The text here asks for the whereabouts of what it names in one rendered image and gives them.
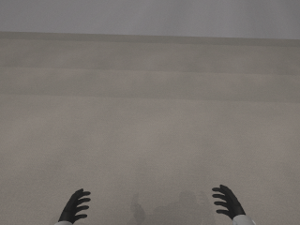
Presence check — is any right robot hand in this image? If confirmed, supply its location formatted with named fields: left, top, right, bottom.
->
left=212, top=185, right=246, bottom=220

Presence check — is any left robot hand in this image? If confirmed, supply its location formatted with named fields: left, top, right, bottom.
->
left=58, top=188, right=91, bottom=224

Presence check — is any robot right forearm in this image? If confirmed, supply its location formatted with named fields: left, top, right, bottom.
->
left=232, top=215, right=256, bottom=225

